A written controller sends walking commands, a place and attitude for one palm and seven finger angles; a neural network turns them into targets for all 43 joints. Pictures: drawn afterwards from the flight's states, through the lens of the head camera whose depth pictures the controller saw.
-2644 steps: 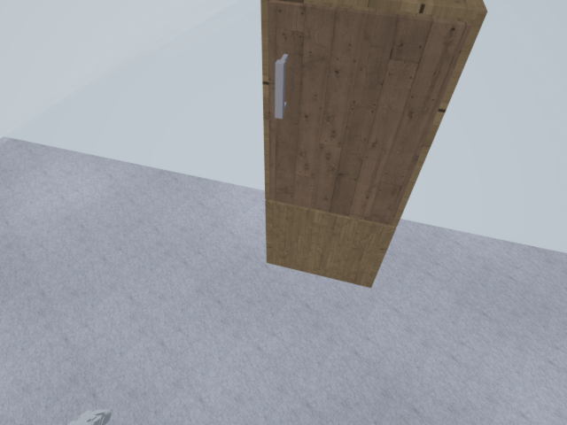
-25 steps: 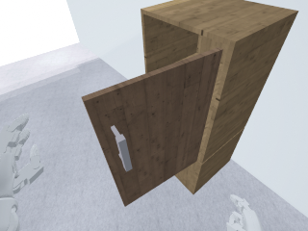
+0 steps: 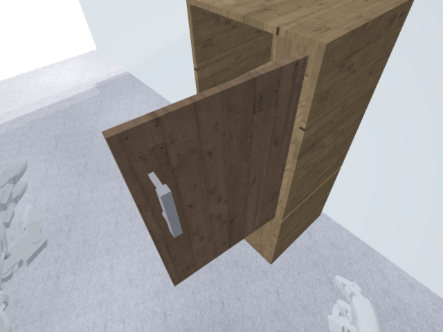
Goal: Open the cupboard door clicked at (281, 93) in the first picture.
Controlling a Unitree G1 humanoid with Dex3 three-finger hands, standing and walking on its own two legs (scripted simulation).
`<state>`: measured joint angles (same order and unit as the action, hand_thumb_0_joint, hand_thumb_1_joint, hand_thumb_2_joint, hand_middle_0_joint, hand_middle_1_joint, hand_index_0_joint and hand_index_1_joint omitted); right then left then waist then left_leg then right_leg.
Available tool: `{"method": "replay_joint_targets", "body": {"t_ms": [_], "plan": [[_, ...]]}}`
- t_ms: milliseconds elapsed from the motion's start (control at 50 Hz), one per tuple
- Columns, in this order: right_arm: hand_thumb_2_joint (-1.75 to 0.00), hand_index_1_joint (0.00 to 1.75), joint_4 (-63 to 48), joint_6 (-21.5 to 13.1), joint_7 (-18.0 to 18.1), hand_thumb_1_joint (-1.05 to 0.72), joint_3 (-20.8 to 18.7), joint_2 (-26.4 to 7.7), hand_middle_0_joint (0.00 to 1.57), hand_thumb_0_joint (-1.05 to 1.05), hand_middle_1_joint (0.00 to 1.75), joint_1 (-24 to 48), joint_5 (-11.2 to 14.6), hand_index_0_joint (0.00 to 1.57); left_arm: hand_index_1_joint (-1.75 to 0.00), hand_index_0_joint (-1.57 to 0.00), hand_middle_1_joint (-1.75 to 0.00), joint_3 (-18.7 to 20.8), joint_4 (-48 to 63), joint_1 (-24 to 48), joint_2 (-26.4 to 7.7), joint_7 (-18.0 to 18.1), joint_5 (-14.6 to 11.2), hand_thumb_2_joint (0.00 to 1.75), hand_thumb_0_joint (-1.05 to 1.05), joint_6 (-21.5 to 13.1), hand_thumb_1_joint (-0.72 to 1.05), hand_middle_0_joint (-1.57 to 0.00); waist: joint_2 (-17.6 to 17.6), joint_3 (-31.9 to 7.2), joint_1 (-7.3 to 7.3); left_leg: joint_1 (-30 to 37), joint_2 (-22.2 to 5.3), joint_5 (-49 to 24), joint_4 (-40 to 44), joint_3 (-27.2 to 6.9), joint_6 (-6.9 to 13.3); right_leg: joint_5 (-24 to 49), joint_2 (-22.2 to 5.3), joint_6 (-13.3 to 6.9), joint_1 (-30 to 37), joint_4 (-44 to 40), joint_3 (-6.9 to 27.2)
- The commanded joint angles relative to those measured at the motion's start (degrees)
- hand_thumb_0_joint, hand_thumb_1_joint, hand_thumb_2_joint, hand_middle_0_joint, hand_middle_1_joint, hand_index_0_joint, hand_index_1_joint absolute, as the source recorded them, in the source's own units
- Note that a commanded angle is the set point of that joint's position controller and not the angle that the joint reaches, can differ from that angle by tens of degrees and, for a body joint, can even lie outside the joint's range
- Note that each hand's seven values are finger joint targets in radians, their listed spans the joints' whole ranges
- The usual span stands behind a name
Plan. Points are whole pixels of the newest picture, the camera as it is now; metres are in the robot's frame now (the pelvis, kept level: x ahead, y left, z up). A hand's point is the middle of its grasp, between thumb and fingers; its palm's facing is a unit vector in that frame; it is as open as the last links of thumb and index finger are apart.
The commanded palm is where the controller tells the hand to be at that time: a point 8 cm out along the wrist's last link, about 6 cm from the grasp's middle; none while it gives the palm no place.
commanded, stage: step back with the hand held close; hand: left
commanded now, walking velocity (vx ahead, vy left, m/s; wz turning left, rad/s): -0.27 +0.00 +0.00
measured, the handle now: (165, 205) +0.32 +0.14 +0.07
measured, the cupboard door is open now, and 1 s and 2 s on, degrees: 83 83 83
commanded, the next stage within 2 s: stop stepping back and stand still in 0.98 s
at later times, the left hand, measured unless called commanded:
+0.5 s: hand out of the picture +0.13 +0.29 +0.15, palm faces +0.43 -0.75 -0.50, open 7.4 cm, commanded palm +0.07 +0.32 +0.17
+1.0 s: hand out of the picture +0.07 +0.27 +0.16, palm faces +0.37 -0.82 -0.44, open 7.4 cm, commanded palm +0.00 +0.31 +0.17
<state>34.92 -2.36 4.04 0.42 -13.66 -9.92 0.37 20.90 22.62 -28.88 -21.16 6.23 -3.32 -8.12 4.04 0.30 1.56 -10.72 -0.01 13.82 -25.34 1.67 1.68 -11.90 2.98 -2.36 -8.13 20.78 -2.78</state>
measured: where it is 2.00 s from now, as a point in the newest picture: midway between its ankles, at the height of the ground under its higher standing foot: outside the picture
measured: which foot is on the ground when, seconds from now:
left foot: down 0.00-1.00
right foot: down 0.00-0.66, up 0.68-0.98, down 1.00-1.00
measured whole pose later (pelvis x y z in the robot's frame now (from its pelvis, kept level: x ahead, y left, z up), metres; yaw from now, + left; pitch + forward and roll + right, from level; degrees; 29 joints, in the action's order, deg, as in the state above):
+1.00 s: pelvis -0.15 +0.02 -0.01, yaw -3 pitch +5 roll -1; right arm 34.9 -6.4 2.3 1.8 -8.2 -8.0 -1.3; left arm 24.2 32.9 -30.2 -26.1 8.2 -3.9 -11.4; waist -2.2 -1.4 2.1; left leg -26.4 -0.5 -5.1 -16.3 4.8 2.2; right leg -21.3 1.6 -3.1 -4.3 22.5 -1.3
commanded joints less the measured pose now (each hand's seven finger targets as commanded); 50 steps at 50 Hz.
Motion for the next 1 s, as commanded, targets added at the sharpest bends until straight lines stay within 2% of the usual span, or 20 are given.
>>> {"method": "replay_joint_targets", "body": {"t_ms": [0,60,160,260,400,480,500,540,580,600,620,640,660,680,720,800,860,920,940,980], "plan": [[-0.90,0.30,-9.91,-1.45,1.00,-0.90,-3.18,-6.54,0.20,0.00,0.30,5.55,0.46,0.20,-0.30,-0.20,-0.30,8.35,12.45,0.33,-12.72,1.78,0.12,0.90,0.00,-3.43,0.90,-0.20,-2.09,-8.76,-0.58,3.41,-4.46,-20.42,0.38,-4.45,0.62,21.74,-8.52,1.80,-0.58,0.37,6.84],[-0.90,0.30,-11.03,-0.67,1.18,-0.90,-3.45,-6.24,0.20,0.00,0.30,5.18,0.78,0.20,-0.30,-0.20,-0.30,9.24,14.09,-1.06,-13.29,2.17,0.09,0.90,0.00,-3.28,0.90,-0.20,-4.25,-10.18,-0.67,1.98,-5.04,-21.39,-0.06,-4.72,0.56,22.85,-8.30,1.85,-0.06,2.47,7.08],[-0.90,0.30,-12.13,-0.55,1.29,-0.90,-3.53,-6.42,0.20,0.00,0.30,5.06,0.72,0.20,-0.30,-0.20,-0.30,9.98,16.97,-3.33,-13.59,2.74,0.25,0.90,0.00,-3.59,0.90,-0.20,-0.81,-9.43,-0.49,-3.16,-6.11,-17.32,1.47,-6.85,0.88,16.86,-7.41,1.59,-0.39,5.08,7.23],[-0.90,0.30,-12.69,-1.52,1.20,-0.90,-3.56,-7.23,0.20,0.00,0.30,4.37,0.43,0.20,-0.30,-0.20,-0.30,10.30,18.16,-3.21,-13.01,3.12,1.04,0.90,0.00,-4.61,0.90,-0.20,3.03,-6.65,-0.48,-13.39,-8.53,-2.45,6.61,-10.13,2.31,5.37,-5.17,1.88,1.69,9.41,6.33],[-0.90,0.30,-12.55,-3.38,1.23,-0.90,-3.81,-7.59,0.20,0.00,0.30,3.30,0.10,0.20,-0.30,-0.20,-0.30,10.68,17.83,1.01,-12.36,3.29,2.71,0.90,0.00,-5.92,0.90,-0.20,0.67,-2.77,-1.06,-26.65,-9.06,20.14,8.85,-11.96,4.24,-1.94,-4.98,1.85,4.30,13.00,7.97],[-0.90,0.30,-11.62,-3.84,0.79,-0.90,-3.97,-6.92,0.20,0.00,0.30,1.93,0.04,0.20,-0.30,-0.20,-0.30,9.64,18.55,1.93,-12.01,3.77,2.53,0.90,0.00,-6.50,0.90,-0.20,-6.89,-1.97,-1.89,-16.46,-3.59,16.95,-4.66,-8.07,1.56,-15.52,-11.13,-1.75,-11.01,0.30,14.94],[-0.90,0.30,-10.74,-3.94,0.72,-0.90,-4.08,-6.95,0.20,0.00,0.30,1.52,-0.16,0.20,-0.30,-0.20,-0.30,10.28,20.19,2.45,-13.23,4.12,2.29,0.90,0.00,-6.84,0.90,-0.20,-8.43,-3.25,-2.04,-10.54,-1.87,13.12,-11.47,-6.26,0.49,-16.14,-14.49,-3.60,-16.43,-2.92,17.52],[-0.90,0.30,-9.61,-3.98,0.39,-0.90,-3.40,-5.76,0.20,0.00,0.30,1.00,-0.12,0.20,-0.30,-0.20,-0.30,9.80,20.42,1.72,-12.78,4.79,1.83,0.90,0.00,-6.84,0.90,-0.20,-10.86,-5.13,-2.50,-5.23,-0.82,7.80,-17.77,-4.87,-0.35,-9.40,-18.43,-5.02,-19.54,-2.83,16.66],[-0.90,0.30,-9.64,-3.90,0.58,-0.90,-3.24,-5.83,0.20,0.00,0.30,1.87,0.06,0.20,-0.30,-0.20,-0.30,11.07,21.65,0.83,-13.75,5.11,1.70,0.90,0.00,-6.98,0.90,-0.20,-7.12,-4.93,-2.36,-3.66,-2.20,7.26,-11.46,-6.48,0.03,-6.76,-16.06,-3.37,-20.46,1.40,12.36],[-0.90,0.30,-9.95,-3.84,1.04,-0.90,-3.34,-6.58,0.20,0.00,0.30,3.00,-0.07,0.20,-0.30,-0.20,-0.30,12.00,22.40,0.16,-14.38,5.23,1.58,0.90,0.00,-7.07,0.90,-0.20,-0.81,-3.39,-2.06,-5.90,-4.47,9.34,-5.06,-9.89,0.67,-9.43,-12.38,-1.75,-20.83,5.13,9.69],[-0.90,0.30,-10.56,-4.25,1.28,-0.90,-3.01,-6.81,0.20,0.00,0.30,3.70,-0.19,0.20,-0.30,-0.20,-0.30,12.64,23.62,-0.30,-14.47,5.20,1.74,0.90,0.00,-7.73,0.90,-0.20,6.14,-2.54,-1.59,-12.44,-9.45,15.74,4.75,-15.84,2.11,-12.12,-7.16,0.71,-16.53,12.41,6.49],[-0.90,0.30,-11.07,-5.07,1.33,-0.90,-3.02,-7.76,0.20,0.00,0.30,4.57,-0.87,0.20,-0.30,-0.20,-0.30,13.66,24.76,0.43,-14.25,4.99,2.46,0.90,0.00,-8.38,0.90,-0.20,16.52,-3.04,-1.27,-26.25,-17.32,29.78,19.21,-26.57,4.80,-11.78,-0.04,3.05,-3.89,29.29,2.99],[-0.90,0.30,-10.41,-5.78,1.30,-0.90,-3.36,-6.48,0.20,0.00,0.30,3.89,-1.50,0.20,-0.30,-0.20,-0.30,14.88,23.58,2.00,-15.35,4.95,3.05,0.90,0.00,-8.54,0.90,-0.20,14.53,-3.49,-1.54,-31.24,-20.83,32.41,24.28,-29.99,6.68,-13.52,1.60,3.02,-0.17,43.56,5.33],[-0.90,0.30,-9.61,-6.12,0.90,-0.90,-3.87,-5.53,0.20,0.00,0.30,3.28,-1.46,0.20,-0.30,-0.20,-0.30,14.72,21.96,2.89,-15.38,4.92,2.83,0.90,0.00,-8.44,0.90,-0.20,6.90,-3.27,-1.42,-26.74,-19.92,25.36,21.14,-27.44,6.49,-14.85,1.12,2.52,-5.03,46.99,6.76],[-0.90,0.30,-8.37,-7.20,0.34,-0.90,-3.97,-4.85,0.20,0.00,0.30,3.48,-1.29,0.20,-0.30,-0.20,-0.30,12.74,19.83,1.14,-13.31,4.91,1.96,0.90,0.00,-8.35,0.90,-0.20,0.15,-5.03,-1.10,-14.04,-17.26,11.70,14.92,-21.42,6.54,-16.04,-0.55,2.68,-12.49,42.12,6.55],[-0.90,0.30,-7.10,-7.73,-0.51,-0.90,-3.53,-4.71,0.20,0.00,0.30,3.43,-0.98,0.20,-0.30,-0.20,-0.30,7.65,21.71,0.33,-10.10,4.39,1.30,0.90,0.00,-6.90,0.90,-0.20,9.00,-7.52,-0.88,-4.80,-13.12,9.74,19.50,-14.01,1.96,-18.11,0.79,1.93,-8.93,28.40,1.02],[-0.90,0.30,-6.22,-7.69,-0.89,-0.90,-3.30,-5.12,0.20,0.00,0.30,2.86,-1.07,0.20,-0.30,-0.20,-0.30,6.73,21.83,1.87,-10.85,3.74,0.61,0.90,0.00,-6.33,0.90,-0.20,10.16,-10.47,-0.74,0.66,-10.90,5.69,20.84,-10.61,-1.20,-19.20,2.57,0.99,-5.10,15.87,-1.70],[-0.90,0.30,-6.11,-6.21,-1.18,-0.90,-2.96,-4.47,0.20,0.00,0.30,2.85,-1.42,0.20,-0.30,-0.20,-0.30,8.88,21.44,0.02,-13.59,2.92,-0.74,0.90,0.00,-6.84,0.90,-0.20,7.37,-12.85,-0.24,6.12,-8.98,-10.71,14.39,-7.02,-4.39,-9.99,0.66,-0.53,-1.91,-2.63,-0.67],[-0.90,0.30,-5.97,-5.53,-1.15,-0.90,-2.79,-4.49,0.20,0.00,0.30,3.27,-1.31,0.20,-0.30,-0.20,-0.30,9.51,22.22,1.34,-14.94,2.38,-1.01,0.90,0.00,-7.66,0.90,-0.20,3.29,-12.20,-0.45,9.29,-7.42,-11.79,8.18,-4.09,-4.48,-6.25,-2.60,-1.57,-5.42,-7.71,2.27],[-0.90,0.30,-6.02,-4.70,-0.53,-0.90,-1.92,-3.39,0.20,0.00,0.30,4.78,-1.34,0.20,-0.30,-0.20,-0.30,12.66,22.04,2.32,-18.39,2.55,-1.85,0.90,0.00,-8.88,0.90,-0.20,-7.40,-10.24,-0.81,10.48,-3.73,-4.61,-9.27,-1.94,-3.71,3.90,-15.56,-4.80,-17.75,-10.39,11.22]]}}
